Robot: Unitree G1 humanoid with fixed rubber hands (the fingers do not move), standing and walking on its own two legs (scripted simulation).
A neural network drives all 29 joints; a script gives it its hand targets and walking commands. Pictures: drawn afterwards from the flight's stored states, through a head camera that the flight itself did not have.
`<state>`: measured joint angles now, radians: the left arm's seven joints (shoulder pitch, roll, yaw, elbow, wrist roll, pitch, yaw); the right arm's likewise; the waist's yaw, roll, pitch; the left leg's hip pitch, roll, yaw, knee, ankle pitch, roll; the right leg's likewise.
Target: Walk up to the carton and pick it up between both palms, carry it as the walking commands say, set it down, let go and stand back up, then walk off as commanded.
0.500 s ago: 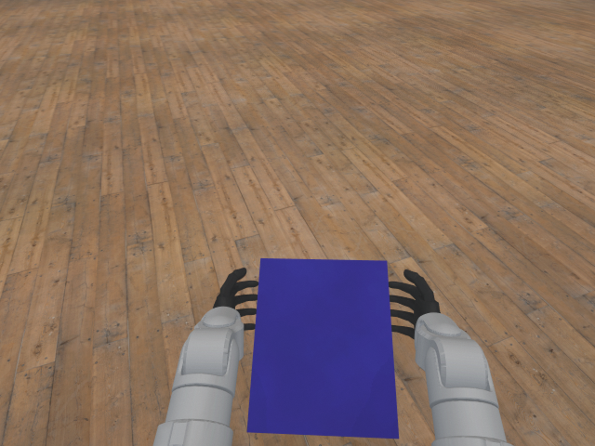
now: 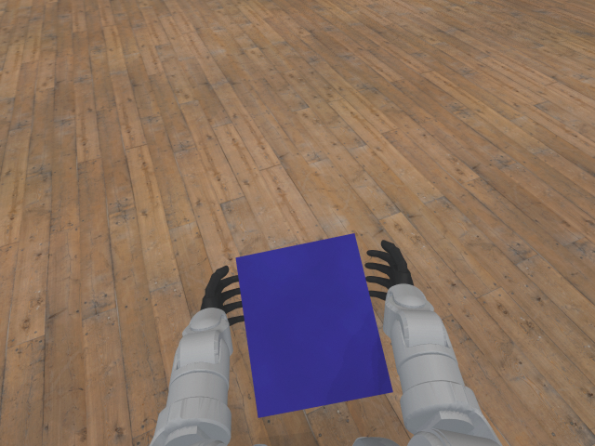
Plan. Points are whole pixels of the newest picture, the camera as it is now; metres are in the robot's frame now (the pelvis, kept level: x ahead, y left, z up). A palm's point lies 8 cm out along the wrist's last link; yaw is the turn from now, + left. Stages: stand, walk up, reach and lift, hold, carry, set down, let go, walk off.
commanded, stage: set down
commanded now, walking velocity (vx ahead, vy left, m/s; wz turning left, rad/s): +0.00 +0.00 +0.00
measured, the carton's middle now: (313, 320) +0.34 -0.02 -0.10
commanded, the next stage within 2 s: none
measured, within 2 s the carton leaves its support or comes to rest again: neither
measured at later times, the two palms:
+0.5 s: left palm (236, 332) +0.33 +0.11 -0.12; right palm (387, 319) +0.33 -0.15 -0.10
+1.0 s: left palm (246, 352) +0.34 +0.11 -0.21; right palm (383, 341) +0.33 -0.15 -0.20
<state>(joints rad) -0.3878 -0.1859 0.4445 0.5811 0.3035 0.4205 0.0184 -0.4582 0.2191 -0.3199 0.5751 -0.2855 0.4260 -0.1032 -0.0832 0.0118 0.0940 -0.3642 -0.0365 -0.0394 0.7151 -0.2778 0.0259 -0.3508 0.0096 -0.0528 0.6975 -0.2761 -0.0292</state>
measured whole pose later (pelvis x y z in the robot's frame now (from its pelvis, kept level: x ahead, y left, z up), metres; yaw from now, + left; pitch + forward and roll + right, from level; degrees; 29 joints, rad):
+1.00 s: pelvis -0.04 +0.01 -0.08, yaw -1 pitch +21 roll -1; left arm -0.63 -0.02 0.04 0.71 0.01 -0.01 0.28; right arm -0.61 0.05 -0.20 0.63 -0.06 0.00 -0.28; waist -0.03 0.01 0.24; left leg -1.18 -0.04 -0.04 1.14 -0.34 0.02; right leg -1.16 0.01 -0.05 1.12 -0.33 -0.03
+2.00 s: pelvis -0.06 +0.01 -0.22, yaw -1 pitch +30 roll -3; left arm -1.05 0.09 0.08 0.76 -0.08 0.08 0.33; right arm -1.01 -0.05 -0.20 0.70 0.01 0.07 -0.32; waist -0.03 0.03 0.35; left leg -1.76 -0.07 -0.04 1.70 -0.47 0.02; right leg -1.74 0.02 -0.05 1.68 -0.47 -0.01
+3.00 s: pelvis -0.03 +0.00 -0.34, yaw -2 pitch +43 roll -1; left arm -1.41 0.12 0.51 0.90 0.20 0.15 0.01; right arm -1.38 -0.11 -0.46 0.84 -0.11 0.13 -0.04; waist -0.04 0.03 0.19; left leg -2.22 -0.07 -0.02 2.09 -0.62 0.00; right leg -2.22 0.05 -0.05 2.07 -0.60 -0.03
